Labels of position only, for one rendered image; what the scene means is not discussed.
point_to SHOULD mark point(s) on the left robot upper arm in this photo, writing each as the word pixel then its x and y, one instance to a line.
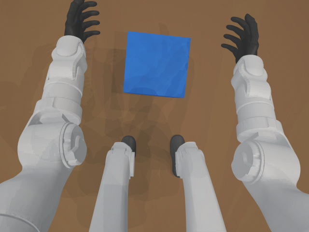
pixel 48 153

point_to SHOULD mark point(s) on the right robot shin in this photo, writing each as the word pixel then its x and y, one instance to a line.
pixel 190 144

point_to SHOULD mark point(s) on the robot left forearm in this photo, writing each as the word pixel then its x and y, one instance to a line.
pixel 63 88

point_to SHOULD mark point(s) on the left robot hand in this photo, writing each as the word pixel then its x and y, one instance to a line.
pixel 75 26

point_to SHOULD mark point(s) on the robot shin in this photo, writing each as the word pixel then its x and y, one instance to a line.
pixel 190 144
pixel 118 144

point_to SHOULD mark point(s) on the carton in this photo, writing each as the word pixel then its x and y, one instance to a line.
pixel 156 65

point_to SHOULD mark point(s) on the left robot shin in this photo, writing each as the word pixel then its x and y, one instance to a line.
pixel 118 144

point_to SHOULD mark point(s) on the robot right forearm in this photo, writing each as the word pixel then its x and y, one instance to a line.
pixel 254 104

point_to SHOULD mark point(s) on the right robot hand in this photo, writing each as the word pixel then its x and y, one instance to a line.
pixel 248 42

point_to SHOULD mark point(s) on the right robot upper arm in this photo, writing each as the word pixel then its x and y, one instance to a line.
pixel 270 173

